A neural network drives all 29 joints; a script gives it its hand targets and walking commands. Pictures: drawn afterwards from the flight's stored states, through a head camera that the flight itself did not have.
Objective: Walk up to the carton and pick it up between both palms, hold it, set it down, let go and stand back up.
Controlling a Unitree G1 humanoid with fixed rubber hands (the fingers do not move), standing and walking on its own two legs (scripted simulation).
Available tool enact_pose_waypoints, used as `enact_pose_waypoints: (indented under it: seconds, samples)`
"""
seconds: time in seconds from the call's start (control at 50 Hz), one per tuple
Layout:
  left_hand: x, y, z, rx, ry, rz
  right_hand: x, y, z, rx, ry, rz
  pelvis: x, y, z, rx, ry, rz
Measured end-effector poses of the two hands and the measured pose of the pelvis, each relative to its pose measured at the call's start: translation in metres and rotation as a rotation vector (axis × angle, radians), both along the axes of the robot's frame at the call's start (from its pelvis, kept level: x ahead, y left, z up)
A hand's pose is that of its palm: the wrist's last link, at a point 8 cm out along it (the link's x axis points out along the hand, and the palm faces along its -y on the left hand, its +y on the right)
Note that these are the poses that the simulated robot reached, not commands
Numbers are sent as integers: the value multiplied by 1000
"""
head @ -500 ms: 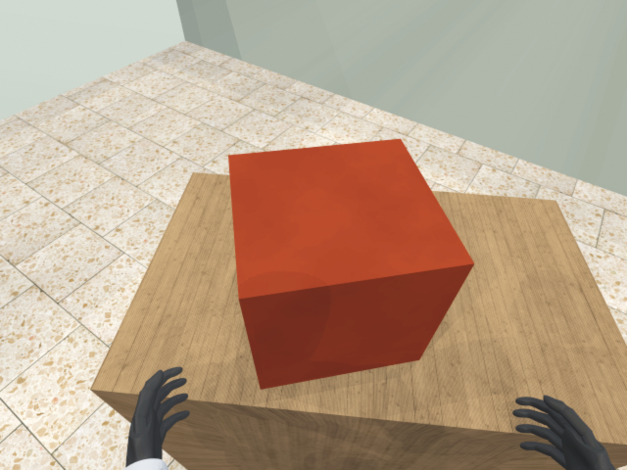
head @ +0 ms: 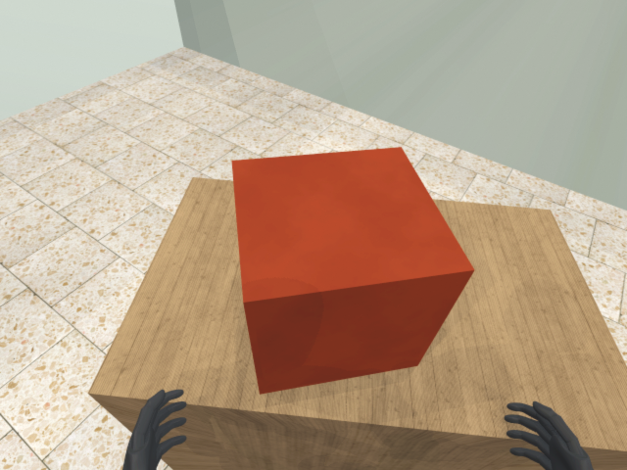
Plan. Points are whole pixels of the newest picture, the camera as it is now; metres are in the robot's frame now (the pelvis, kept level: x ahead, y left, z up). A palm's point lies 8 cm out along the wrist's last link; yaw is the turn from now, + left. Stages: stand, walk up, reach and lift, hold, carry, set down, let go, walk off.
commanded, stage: set down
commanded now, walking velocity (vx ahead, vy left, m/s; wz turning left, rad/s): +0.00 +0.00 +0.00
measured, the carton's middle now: (330, 270) +0.41 +0.02 +0.01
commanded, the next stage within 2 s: let go in 0.62 s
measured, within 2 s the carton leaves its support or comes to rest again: neither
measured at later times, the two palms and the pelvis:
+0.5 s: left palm (142, 466) +0.14 +0.23 -0.06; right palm out of the picture +0.18 -0.28 -0.05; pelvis +0.01 +0.00 +0.00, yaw +0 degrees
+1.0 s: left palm (144, 464) +0.14 +0.23 -0.07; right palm out of the picture +0.18 -0.27 -0.05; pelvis +0.01 +0.01 +0.00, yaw +0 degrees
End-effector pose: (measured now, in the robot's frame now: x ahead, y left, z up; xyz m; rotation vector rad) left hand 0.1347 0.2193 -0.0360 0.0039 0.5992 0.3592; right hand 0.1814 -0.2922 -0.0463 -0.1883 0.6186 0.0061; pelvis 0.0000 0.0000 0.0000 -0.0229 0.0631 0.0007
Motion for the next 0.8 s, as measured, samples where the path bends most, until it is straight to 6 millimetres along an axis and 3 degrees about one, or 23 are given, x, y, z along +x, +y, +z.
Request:
enact_pose_waypoints:
  seconds: [0.8]
  samples:
    - [5,12,-32,-53,145,-131,-2,17,1,-113,1,-102,10,5,3,-3,-79,7]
